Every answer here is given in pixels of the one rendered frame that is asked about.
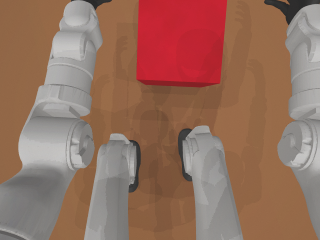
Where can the robot right thigh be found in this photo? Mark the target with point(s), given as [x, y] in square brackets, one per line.
[215, 208]

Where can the right robot upper arm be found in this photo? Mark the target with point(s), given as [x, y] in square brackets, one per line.
[299, 149]

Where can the carton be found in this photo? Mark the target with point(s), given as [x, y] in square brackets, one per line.
[180, 42]

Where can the left robot forearm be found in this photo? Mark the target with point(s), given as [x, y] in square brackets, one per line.
[71, 65]

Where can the left robot hand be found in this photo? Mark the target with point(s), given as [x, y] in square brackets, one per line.
[95, 3]

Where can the right robot forearm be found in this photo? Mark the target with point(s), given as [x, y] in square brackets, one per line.
[303, 44]

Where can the right robot hand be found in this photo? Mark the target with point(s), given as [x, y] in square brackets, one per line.
[291, 9]

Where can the left robot upper arm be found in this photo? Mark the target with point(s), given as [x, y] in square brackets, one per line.
[52, 149]

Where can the robot left shin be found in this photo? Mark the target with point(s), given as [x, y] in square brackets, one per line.
[102, 149]

